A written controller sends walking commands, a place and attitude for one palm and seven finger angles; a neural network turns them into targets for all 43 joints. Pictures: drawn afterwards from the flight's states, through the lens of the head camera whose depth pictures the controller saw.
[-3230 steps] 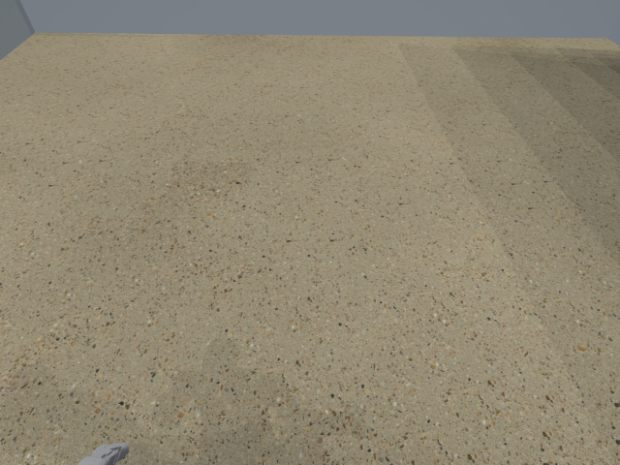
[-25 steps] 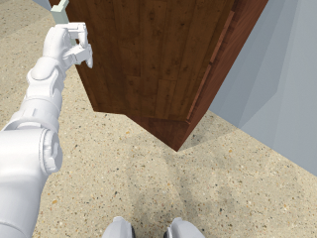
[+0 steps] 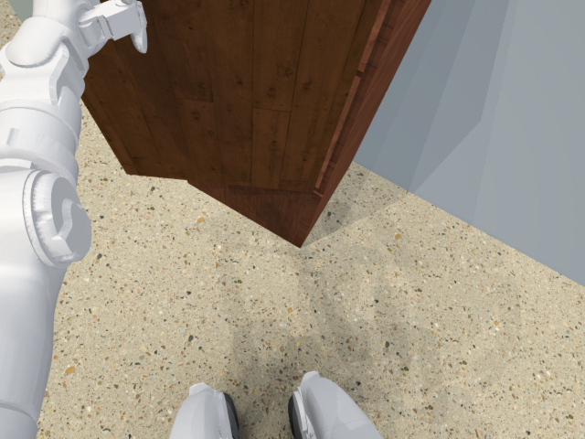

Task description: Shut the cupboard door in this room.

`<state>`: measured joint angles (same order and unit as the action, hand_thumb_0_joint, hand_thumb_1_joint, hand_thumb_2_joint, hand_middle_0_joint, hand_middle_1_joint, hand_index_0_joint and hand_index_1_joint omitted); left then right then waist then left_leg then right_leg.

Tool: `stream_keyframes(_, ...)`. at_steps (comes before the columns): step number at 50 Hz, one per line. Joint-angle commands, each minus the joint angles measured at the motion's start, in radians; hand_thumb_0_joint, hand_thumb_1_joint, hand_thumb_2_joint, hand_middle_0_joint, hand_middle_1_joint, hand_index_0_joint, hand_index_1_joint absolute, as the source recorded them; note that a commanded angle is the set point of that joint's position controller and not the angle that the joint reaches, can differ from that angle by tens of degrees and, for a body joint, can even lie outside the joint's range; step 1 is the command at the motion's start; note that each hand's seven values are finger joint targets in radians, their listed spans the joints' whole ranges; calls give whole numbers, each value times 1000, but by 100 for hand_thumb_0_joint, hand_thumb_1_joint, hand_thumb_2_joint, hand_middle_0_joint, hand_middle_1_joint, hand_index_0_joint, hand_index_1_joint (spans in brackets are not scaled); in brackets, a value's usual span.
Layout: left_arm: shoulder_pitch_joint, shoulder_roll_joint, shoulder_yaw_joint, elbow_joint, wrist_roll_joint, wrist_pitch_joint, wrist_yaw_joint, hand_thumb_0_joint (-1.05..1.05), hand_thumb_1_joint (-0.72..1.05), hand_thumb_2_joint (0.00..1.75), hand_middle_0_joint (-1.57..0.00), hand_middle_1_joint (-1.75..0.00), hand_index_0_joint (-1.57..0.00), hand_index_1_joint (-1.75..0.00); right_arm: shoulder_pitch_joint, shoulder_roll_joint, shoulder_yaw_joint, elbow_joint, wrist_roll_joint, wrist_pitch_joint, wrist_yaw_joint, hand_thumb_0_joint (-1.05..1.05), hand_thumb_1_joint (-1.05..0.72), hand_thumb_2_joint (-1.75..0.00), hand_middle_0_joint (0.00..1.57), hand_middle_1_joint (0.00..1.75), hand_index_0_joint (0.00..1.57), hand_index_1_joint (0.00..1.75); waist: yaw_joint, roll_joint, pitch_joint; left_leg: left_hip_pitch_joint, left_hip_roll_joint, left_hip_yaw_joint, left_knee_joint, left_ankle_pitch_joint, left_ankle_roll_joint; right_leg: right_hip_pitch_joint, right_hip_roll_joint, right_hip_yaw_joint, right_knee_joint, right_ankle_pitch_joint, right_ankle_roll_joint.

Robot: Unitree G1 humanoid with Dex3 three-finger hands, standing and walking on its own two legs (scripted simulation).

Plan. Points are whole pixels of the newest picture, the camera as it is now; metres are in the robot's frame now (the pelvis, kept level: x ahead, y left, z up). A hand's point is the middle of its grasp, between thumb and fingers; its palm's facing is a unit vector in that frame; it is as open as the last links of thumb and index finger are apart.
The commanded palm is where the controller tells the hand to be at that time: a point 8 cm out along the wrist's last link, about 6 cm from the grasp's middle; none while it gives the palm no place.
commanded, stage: push the door shut along its arc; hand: left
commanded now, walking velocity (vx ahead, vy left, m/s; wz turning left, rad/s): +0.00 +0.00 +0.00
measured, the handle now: out of the picture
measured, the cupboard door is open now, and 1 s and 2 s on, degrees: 27 22 22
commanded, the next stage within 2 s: pull the fist back off the door in 0.24 s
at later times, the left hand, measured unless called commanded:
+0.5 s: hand out of the picture +0.62 +0.07 +0.15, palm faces +0.03 -0.99 +0.13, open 3.1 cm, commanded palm +0.60 +0.08 +0.15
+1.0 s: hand (145, 32) +0.57 +0.06 +0.15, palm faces +0.08 -1.00 -0.04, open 3.1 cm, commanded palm +0.53 +0.10 +0.15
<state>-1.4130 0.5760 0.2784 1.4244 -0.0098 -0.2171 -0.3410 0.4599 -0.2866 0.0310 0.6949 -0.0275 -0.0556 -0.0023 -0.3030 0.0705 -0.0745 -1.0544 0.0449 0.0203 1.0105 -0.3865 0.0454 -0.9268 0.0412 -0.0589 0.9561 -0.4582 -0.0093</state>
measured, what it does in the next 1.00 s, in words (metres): stands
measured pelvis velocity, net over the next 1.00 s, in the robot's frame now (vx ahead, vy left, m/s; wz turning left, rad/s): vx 0.03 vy -0.02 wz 0.02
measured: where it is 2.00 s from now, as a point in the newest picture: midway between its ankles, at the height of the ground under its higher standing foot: outside the picture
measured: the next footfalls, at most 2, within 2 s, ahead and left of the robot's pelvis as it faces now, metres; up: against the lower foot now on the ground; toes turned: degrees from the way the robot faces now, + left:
none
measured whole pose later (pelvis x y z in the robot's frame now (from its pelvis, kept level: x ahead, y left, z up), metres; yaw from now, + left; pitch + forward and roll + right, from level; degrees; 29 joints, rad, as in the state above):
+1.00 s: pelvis +0.03 -0.02 +0.03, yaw +1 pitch +20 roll -2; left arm -1.11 0.31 0.29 1.28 0.01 -0.31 0.14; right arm 0.52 -0.27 -0.02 0.68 -0.06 0.00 0.11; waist -0.22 0.06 -0.13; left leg -0.83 0.04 0.02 0.86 -0.37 0.01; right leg -0.72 0.05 -0.05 0.82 -0.45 -0.04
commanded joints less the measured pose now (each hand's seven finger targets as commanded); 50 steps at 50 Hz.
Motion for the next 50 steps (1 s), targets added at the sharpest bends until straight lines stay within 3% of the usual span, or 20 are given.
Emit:
stream_keyframes(1, -556, 241, 45, -237, 0, -59, -1, 0, 90, 90, -130, -150, -130, -150, 243, -202, -73, -21, -5, 6, -17, 0, -90, -90, 20, 30, 20, 30, -16, 133, -617, 627, -16, -120, -32, 449, 2, 37, 34, 23, -113, 380, -16)
stream_keyframes(7, -591, 156, -9, -256, -22, -25, -43, 0, 90, 90, -130, -150, -130, -150, 253, -204, -87, -7, -1, 11, -19, 0, -90, -90, 20, 30, 20, 30, -43, 116, -600, 660, -18, -116, -29, 455, 7, 11, 44, 18, -133, 400, -13)
stream_keyframes(9, -619, 169, -9, -227, -25, -11, -50, 0, 90, 90, -130, -150, -130, -150, 261, -205, -83, 10, -3, 11, -24, 0, -90, -90, 20, 30, 20, 30, -60, 102, -555, 633, -16, -114, -30, 424, 9, 2, 45, 14, -140, 379, -12)
stream_keyframes(13, -644, 104, -47, -183, -34, -2, -53, 0, 90, 90, -130, -150, -130, -150, 250, -203, -77, 36, -9, 0, -28, 0, -90, -90, 20, 30, 20, 30, -76, 130, -498, 635, -15, -116, -23, 399, 10, -60, 45, 5, -144, 331, -16)
stream_keyframes(17, -700, 50, -79, -235, -45, -27, -59, 0, 90, 90, -130, -150, -130, -150, 249, -204, -83, 55, -14, -25, -29, 0, -90, -90, 20, 30, 20, 30, -85, 193, -550, 711, -9, -126, -3, 463, 10, -118, 47, -2, -115, 334, -18)
stream_keyframes(18, -691, 73, 109, -217, -96, 10, 149, 0, 90, 90, -130, -150, -130, -150, 281, -165, -63, 15, -22, -29, -5, 0, -90, -90, 20, 30, 20, 30, -42, 213, -565, 631, 7, -143, -7, 440, -7, -68, 29, 16, -133, 335, -15)
stream_keyframes(19, -656, 27, 82, -201, -68, 24, 261, 0, 90, 90, -130, -150, -130, -150, 289, -165, -63, 12, -31, -32, 18, 0, -90, -90, 20, 30, 20, 30, -47, 196, -580, 606, 7, -149, -16, 426, -14, -62, 29, 12, -117, 325, -6)
stream_keyframes(21, -598, -17, 101, -191, -42, 24, 387, 0, 90, 90, -130, -150, -130, -150, 305, -164, -75, 9, -53, -30, 48, 0, -90, -90, 20, 30, 20, 30, -46, 123, -582, 597, 9, -163, -15, 451, -18, -67, 28, -1, -99, 325, 2)
stream_keyframes(23, -625, -37, 108, -278, 14, -9, 527, 0, 90, 90, -130, -150, -130, -150, 314, -158, -81, -4, -79, -23, 80, 0, -90, -90, 20, 30, 20, 30, -38, 151, -615, 584, -1, -141, -9, 458, -19, -39, 25, 1, -99, 346, 4)
stream_keyframes(26, -615, -26, 59, -336, 167, -91, 652, 0, 90, 90, -130, -150, -130, -150, 324, -156, -91, 2, -107, -18, 121, 0, -90, -90, 20, 30, 20, 30, -37, 186, -650, 613, 4, -144, 7, 495, -25, -70, 25, -2, -76, 344, 1)
stream_keyframes(29, -596, -45, -9, -356, 208, -120, 624, 0, 90, 90, -130, -150, -130, -150, 322, -159, -105, -3, -97, 2, 134, 0, -90, -90, 20, 30, 20, 30, -32, 185, -678, 638, -9, -120, -17, 481, -22, 14, 27, 10, -102, 385, -6)
stream_keyframes(32, -534, 17, 47, -314, 142, -75, 552, 0, 90, 90, -130, -150, -130, -150, 312, -168, -107, -20, -67, 32, 115, 0, -90, -90, 20, 30, 20, 30, 0, 126, -696, 608, -26, -94, -61, 447, -16, 163, 32, 23, -140, 451, -6)
stream_keyframes(33, -534, -13, 30, -311, 113, -57, 532, 0, 90, 90, -130, -150, -130, -150, 301, -163, -103, -31, -58, 38, 109, 0, -90, -90, 20, 30, 20, 30, -2, 117, -683, 591, -33, -83, -78, 430, -13, 198, 33, 26, -154, 470, -3)
stream_keyframes(34, -491, 15, 76, -276, 87, -38, 524, 0, 90, 90, -130, -150, -130, -150, 300, -163, -100, -31, -51, 42, 101, 0, -90, -90, 20, 30, 20, 30, 11, 69, -658, 558, -37, -75, -92, 403, -9, 241, 34, 29, -171, 475, -1)
stream_keyframes(38, -393, 31, 132, -333, 36, -94, 520, 0, 90, 90, -130, -150, -130, -150, 282, -143, -91, -50, -47, 35, 88, 0, -90, -90, 20, 30, 20, 30, 43, 19, -602, 528, -39, -54, -131, 399, -6, 323, 30, 42, -200, 530, 7)
stream_keyframes(39, -370, -26, 91, -352, 36, -120, 520, 0, 90, 90, -130, -150, -130, -150, 276, -137, -92, -49, -49, 30, 93, 0, -90, -90, 20, 30, 20, 30, 33, -3, -561, 527, -41, -49, -138, 388, -2, 317, 32, 42, -211, 530, 10)
stream_keyframes(41, -283, -39, 84, -330, 52, -167, 521, 0, 90, 90, -130, -150, -130, -150, 273, -136, -94, -43, -48, 22, 97, 0, -90, -90, 20, 30, 20, 30, 41, -22, -501, 517, -41, -42, -140, 383, -2, 298, 29, 47, -214, 530, 10)
stream_keyframes(43, -214, -77, 50, -299, 58, -174, 512, 0, 90, 90, -130, -150, -130, -150, 265, -140, -100, -40, -46, 26, 101, 0, -90, -90, 20, 30, 20, 30, 38, -59, -445, 487, -44, -33, -152, 344, 1, 303, 24, 52, -227, 522, 14)
stream_keyframes(44, -146, -92, 41, -265, 58, -161, 502, 0, 90, 90, -130, -150, -130, -150, 261, -140, -103, -41, -44, 30, 103, 0, -90, -90, 20, 30, 20, 30, 56, -77, -420, 469, -50, -26, -164, 326, 0, 329, 24, 56, -235, 529, 13)
stream_keyframes(50, -124, -204, -20, -419, -22, -152, 462, 0, 90, 90, -130, -150, -130, -150, 210, -133, -115, -66, -21, 46, 89, 0, -90, -90, 20, 30, 20, 30, 90, 10, -468, 627, -54, -17, -191, 410, -10, 351, 23, 41, -246, 579, 2)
